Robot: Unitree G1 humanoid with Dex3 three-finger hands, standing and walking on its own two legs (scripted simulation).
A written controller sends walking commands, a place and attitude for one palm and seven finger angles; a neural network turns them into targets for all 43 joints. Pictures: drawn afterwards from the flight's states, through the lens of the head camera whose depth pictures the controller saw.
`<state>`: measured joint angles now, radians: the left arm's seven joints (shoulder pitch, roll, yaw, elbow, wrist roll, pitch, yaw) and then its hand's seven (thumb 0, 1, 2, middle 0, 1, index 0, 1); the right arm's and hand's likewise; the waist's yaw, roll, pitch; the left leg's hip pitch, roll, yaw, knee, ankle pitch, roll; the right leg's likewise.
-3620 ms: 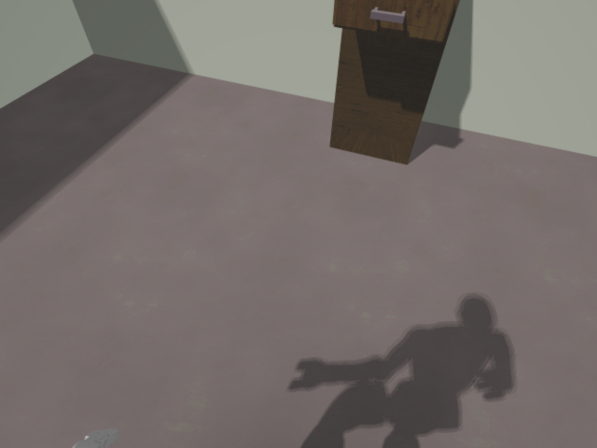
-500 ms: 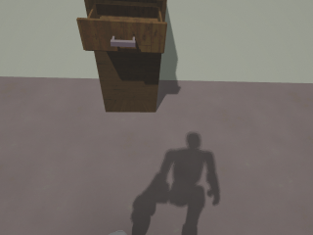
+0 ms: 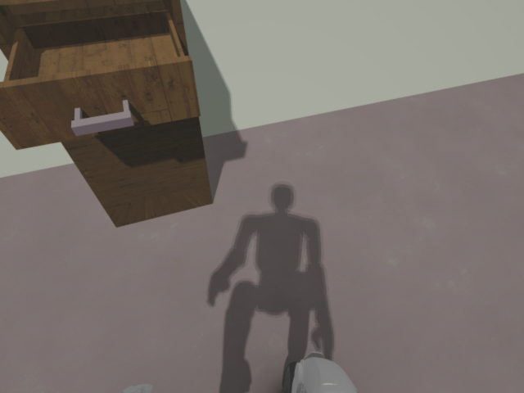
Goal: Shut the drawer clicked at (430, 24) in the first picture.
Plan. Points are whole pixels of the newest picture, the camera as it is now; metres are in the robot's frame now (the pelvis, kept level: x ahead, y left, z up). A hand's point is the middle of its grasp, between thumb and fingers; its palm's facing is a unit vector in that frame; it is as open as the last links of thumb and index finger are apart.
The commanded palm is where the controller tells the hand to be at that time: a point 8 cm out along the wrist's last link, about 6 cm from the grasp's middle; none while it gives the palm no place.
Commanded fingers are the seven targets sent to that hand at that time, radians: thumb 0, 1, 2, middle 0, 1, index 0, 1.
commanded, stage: turn to face it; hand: left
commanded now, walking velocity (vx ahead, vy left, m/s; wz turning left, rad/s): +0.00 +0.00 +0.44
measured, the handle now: (103, 116) +0.60 +0.33 +0.05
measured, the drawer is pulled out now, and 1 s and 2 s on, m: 0.28 0.28 0.28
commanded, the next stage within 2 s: take the last steps up to it in 0.76 s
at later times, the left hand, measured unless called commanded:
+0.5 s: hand (145, 368) +0.19 +0.21 -0.18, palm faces +0.18 -0.97 -0.15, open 7.3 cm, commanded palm none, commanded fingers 0.00 0.90 0.90 -0.20 -0.30 -0.20 -0.30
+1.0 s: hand out of the picture +0.14 +0.19 -0.15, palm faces +0.28 -0.93 -0.26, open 7.4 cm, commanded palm none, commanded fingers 0.00 0.90 0.90 -0.20 -0.30 -0.20 -0.30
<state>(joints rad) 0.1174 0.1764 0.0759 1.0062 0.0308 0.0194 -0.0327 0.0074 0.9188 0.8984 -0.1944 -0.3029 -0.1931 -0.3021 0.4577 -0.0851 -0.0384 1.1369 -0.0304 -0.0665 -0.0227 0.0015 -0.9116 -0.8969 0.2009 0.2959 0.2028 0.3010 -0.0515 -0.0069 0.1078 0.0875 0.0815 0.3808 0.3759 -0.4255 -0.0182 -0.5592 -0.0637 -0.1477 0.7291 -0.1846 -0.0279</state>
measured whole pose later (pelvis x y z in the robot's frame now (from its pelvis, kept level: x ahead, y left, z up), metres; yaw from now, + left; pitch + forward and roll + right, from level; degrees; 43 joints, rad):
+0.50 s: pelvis +0.12 +0.03 -0.01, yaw +8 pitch -1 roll -2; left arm 0.17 0.18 0.05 0.99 0.01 0.02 0.02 0.00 0.92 0.90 -0.20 -0.30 -0.20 -0.30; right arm 0.22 -0.17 -0.04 1.00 -0.03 0.01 0.00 0.00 -0.93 -0.90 0.20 0.30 0.20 0.30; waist -0.01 -0.03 0.04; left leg -0.35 0.07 0.11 0.68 -0.30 0.02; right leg -0.29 -0.10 -0.23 0.69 -0.41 0.02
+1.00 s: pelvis +0.14 +0.00 +0.01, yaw +14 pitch -1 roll +1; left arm 0.24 0.15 0.03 1.03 0.02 -0.01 0.03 0.00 0.91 0.90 -0.20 -0.30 -0.20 -0.30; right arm 0.21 -0.20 -0.06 1.05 -0.02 0.05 0.00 0.00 -0.91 -0.90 0.20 0.30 0.20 0.30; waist 0.00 0.05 0.03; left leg -0.34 0.00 0.02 0.73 -0.41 0.00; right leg -0.20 -0.04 -0.08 0.52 -0.29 -0.02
